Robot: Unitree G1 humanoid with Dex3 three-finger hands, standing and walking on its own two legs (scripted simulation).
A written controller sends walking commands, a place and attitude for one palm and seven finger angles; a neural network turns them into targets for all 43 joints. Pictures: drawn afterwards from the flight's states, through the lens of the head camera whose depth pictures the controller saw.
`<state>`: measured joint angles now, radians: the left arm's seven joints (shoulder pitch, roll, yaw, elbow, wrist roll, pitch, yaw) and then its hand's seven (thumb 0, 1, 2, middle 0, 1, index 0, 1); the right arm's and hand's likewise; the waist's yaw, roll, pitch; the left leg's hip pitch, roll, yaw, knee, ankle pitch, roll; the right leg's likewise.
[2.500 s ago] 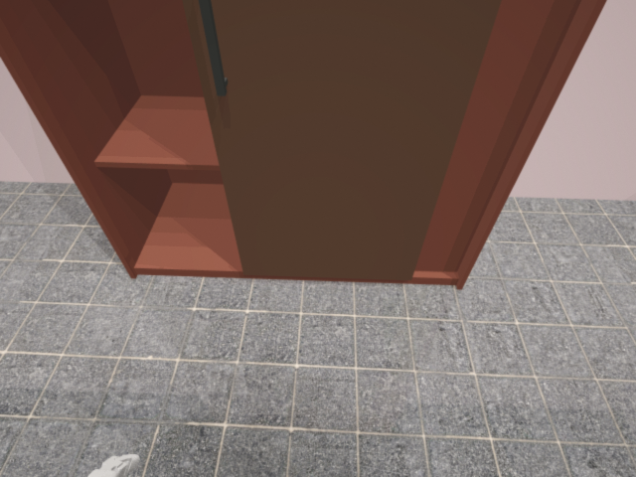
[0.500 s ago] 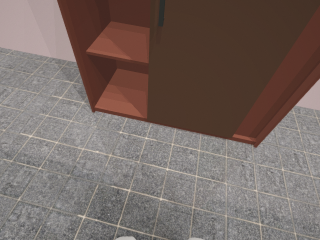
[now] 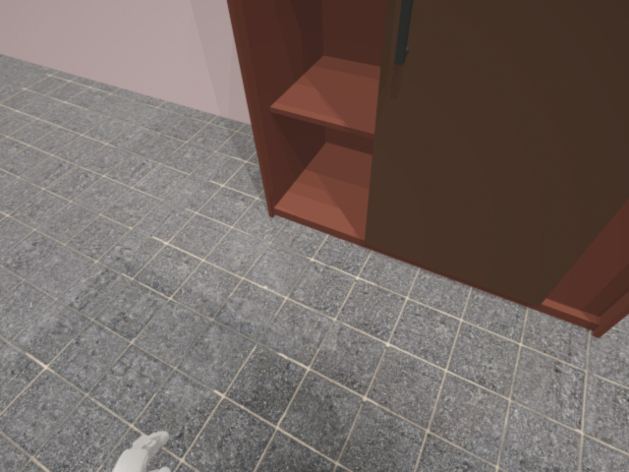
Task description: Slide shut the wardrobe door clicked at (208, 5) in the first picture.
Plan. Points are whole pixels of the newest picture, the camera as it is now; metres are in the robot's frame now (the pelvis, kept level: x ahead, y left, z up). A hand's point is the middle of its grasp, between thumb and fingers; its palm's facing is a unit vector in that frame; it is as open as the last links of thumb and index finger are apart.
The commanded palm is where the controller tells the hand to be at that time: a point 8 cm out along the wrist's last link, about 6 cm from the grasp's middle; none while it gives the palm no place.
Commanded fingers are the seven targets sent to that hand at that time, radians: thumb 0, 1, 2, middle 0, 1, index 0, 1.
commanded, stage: walk to a spot facing it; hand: right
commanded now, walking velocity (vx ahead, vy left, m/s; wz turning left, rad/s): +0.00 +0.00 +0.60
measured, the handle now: out of the picture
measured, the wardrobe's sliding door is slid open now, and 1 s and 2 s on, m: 0.43 0.43 0.43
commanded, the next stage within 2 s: turn to face it in 1.62 s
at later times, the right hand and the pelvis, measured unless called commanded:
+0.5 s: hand out of the picture +0.13 -0.16 -0.16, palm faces -0.37 +0.91 -0.19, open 7.4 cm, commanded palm none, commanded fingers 0.00 -0.90 -0.90 0.20 0.30 0.20 0.30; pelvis -0.02 -0.01 +0.00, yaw +22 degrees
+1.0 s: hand (417, 449) +0.19 -0.14 -0.19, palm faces -0.49 +0.86 -0.16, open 7.4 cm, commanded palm none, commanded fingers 0.00 -0.90 -0.90 0.20 0.30 0.20 0.30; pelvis +0.14 +0.04 -0.02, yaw +36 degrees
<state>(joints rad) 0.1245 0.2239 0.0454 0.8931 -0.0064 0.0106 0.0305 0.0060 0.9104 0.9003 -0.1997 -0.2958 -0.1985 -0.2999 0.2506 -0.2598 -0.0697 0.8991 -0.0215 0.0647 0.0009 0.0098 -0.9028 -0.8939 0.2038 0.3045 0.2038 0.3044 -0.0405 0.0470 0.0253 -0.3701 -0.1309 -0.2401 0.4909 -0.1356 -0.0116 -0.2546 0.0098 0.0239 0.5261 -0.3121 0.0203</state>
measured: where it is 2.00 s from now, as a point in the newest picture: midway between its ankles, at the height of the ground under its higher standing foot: (229, 411)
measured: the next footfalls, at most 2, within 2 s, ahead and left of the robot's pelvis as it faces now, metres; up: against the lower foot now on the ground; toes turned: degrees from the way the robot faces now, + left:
left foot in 0.54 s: -0.05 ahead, +0.12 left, +0.00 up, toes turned +30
right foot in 0.98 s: +0.33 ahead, +0.03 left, +0.00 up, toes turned +28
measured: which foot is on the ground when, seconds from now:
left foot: down 0.00-0.00, up 0.02-0.52, down 0.54-1.00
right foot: down 0.00-0.54, up 0.56-0.96, down 0.98-1.00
